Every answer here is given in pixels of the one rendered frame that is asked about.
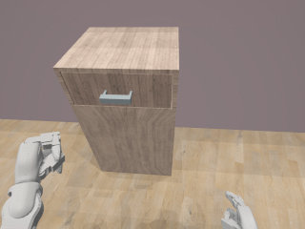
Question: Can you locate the robot left forearm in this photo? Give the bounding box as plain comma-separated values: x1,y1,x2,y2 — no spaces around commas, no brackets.
0,181,44,229

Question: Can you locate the robot right hand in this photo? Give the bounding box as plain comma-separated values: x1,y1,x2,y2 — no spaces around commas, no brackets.
221,191,258,229

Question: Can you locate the drawer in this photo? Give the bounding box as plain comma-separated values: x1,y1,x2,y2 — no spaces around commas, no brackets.
61,72,173,109

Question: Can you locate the robot left hand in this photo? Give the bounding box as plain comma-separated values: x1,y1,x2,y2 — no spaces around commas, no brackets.
14,132,65,185

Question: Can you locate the cabinet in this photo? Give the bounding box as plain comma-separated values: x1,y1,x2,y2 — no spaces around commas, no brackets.
53,27,179,177

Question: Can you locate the handle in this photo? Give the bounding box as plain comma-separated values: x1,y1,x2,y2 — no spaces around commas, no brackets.
99,90,132,105

